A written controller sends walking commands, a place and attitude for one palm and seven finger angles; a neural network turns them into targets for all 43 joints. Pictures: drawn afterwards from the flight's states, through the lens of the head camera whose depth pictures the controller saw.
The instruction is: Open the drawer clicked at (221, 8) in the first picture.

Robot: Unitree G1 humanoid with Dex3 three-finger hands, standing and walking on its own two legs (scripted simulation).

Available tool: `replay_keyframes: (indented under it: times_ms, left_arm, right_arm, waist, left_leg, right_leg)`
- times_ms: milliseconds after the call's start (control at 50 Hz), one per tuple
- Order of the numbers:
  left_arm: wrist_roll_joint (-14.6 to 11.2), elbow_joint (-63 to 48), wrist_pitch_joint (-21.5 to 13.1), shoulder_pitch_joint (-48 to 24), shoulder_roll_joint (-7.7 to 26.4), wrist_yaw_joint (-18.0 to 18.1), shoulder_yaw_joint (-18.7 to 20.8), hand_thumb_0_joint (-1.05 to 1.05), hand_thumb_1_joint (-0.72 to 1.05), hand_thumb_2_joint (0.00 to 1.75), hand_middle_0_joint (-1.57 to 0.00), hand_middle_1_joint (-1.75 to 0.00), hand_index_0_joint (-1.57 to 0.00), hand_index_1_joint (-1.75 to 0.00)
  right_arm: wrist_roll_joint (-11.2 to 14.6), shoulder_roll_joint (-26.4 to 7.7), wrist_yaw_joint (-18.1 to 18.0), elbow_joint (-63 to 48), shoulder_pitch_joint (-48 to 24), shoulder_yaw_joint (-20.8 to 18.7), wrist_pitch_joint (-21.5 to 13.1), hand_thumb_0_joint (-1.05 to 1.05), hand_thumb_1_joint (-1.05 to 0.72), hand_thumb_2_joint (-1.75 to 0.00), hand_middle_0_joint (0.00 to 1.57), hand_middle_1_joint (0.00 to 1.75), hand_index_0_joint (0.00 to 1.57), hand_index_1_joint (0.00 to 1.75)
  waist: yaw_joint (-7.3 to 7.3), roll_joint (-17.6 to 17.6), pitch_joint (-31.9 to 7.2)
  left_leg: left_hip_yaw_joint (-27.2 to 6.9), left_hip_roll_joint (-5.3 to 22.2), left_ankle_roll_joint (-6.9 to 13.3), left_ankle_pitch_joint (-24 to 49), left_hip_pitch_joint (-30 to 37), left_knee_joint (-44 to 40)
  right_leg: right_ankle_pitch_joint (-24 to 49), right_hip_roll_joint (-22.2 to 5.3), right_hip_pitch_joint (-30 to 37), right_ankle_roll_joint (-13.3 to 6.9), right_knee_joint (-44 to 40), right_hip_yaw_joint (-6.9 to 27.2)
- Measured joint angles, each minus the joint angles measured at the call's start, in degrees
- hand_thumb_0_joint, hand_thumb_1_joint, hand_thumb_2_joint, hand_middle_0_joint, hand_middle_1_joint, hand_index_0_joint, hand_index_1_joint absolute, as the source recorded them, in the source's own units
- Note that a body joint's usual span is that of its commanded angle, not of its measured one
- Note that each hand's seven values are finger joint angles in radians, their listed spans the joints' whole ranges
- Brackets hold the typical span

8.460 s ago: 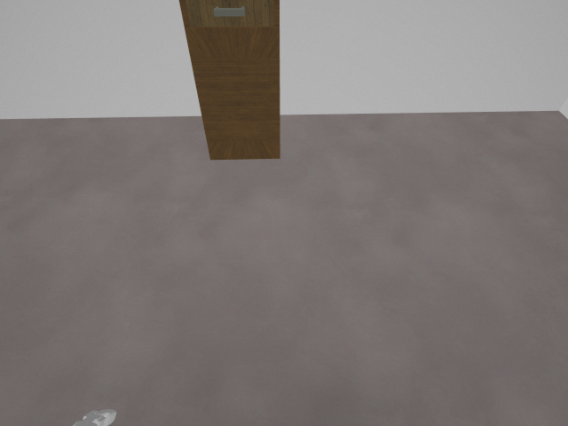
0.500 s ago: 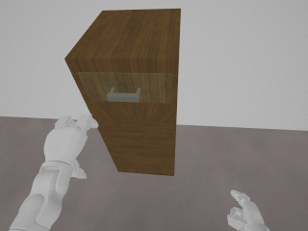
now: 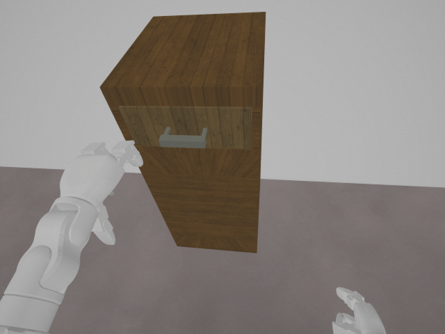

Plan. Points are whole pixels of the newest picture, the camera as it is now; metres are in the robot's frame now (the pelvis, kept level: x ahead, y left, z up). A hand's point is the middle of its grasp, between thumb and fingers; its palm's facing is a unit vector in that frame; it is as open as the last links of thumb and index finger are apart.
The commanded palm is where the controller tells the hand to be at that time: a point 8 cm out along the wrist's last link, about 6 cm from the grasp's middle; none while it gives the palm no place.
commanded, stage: raise the hand with hooked fingers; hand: left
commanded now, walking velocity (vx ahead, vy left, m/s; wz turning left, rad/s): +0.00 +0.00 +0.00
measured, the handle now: (184, 136) +0.57 +0.19 +0.00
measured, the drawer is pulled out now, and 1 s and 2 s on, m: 0.00 0.00 0.00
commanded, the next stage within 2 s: move the hooked fingers above the handle in 0.18 s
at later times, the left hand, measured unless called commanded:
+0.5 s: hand (126, 190) +0.32 +0.22 +0.10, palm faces +0.02 -0.08 -1.00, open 13.8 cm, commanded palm +0.31 +0.23 +0.16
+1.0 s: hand (151, 163) +0.40 +0.20 +0.08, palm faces +0.01 -0.06 -1.00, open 13.8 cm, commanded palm +0.38 +0.21 +0.14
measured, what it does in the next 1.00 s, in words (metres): stands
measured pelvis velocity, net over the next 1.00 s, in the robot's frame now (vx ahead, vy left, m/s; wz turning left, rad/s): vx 0.01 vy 0.00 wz -0.02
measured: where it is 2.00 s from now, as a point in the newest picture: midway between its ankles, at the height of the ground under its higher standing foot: outside the picture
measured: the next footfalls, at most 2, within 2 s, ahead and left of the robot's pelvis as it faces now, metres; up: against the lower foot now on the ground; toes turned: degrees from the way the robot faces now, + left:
none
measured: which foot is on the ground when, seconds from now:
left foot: down 0.00-1.00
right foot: down 0.00-1.00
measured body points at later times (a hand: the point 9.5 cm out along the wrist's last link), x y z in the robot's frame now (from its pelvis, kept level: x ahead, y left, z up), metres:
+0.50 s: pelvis -0.01 -0.01 +0.00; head +0.01 -0.04 +0.45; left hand +0.31 +0.22 +0.15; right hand +0.19 -0.23 -0.11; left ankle +0.03 +0.12 -0.74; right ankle -0.03 -0.12 -0.74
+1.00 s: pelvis +0.01 +0.00 -0.01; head +0.04 -0.03 +0.44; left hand +0.39 +0.20 +0.14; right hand +0.13 -0.26 -0.14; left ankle +0.03 +0.12 -0.74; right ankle -0.03 -0.12 -0.74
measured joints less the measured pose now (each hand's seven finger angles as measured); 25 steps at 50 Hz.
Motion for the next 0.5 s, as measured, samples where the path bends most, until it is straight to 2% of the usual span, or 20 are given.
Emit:
replay_keyframes:
  times_ms: [100,200,320,500]
  left_arm:
    - [0.3,-0.7,-2.5,1.2,-0.3,2.4,-0.4,0.00,-0.49,0.30,-0.31,-1.20,-0.32,-1.20]
    - [0.6,1.0,-1.6,0.1,-0.4,4.5,-0.5,0.00,-0.49,0.30,-0.32,-1.20,-0.32,-1.21]
    - [0.6,2.2,0.4,-0.8,-0.6,3.5,-1.0,0.00,-0.49,0.30,-0.31,-1.20,-0.32,-1.21]
    - [2.2,8.6,-1.2,-6.9,-1.9,2.9,-4.4,0.00,-0.49,0.30,-0.32,-1.20,-0.32,-1.21]
  right_arm:
    - [0.0,-0.4,-0.3,0.8,0.7,-0.8,-0.5,0.01,-0.91,-0.90,0.20,0.30,0.20,0.30]
    - [0.4,-0.2,-0.5,1.5,0.4,-1.0,-0.8,0.01,-0.91,-0.90,0.20,0.30,0.20,0.30]
    - [0.6,0.2,-0.7,1.1,-0.4,-0.4,-0.9,0.01,-0.91,-0.90,0.20,0.30,0.20,0.30]
    - [0.6,0.8,-1.4,1.0,-0.9,0.1,-1.7,0.01,-0.91,-0.90,0.20,0.30,0.20,0.30]
  waist:
    - [0.25,-0.2,0.3]
    - [0.39,-0.2,0.2]
    - [0.15,0.0,-0.1]
    - [0.08,-0.5,-0.4]
  left_leg:
    - [-0.2,0.1,-0.1,0.1,-0.3,0.1]
    - [-0.3,0.3,-0.3,0.3,-0.4,0.2]
    - [-0.3,0.3,-0.4,0.5,0.0,-0.2]
    - [-0.7,0.3,-0.4,0.4,-1.1,0.5]
  right_leg:
    - [0.0,0.1,-0.3,-0.2,0.3,-0.1]
    - [0.0,0.3,-0.5,-0.4,0.4,-0.3]
    - [0.1,0.4,-0.2,-0.4,0.3,-0.2]
    - [-0.1,0.4,-1.1,-0.6,1.0,-0.6]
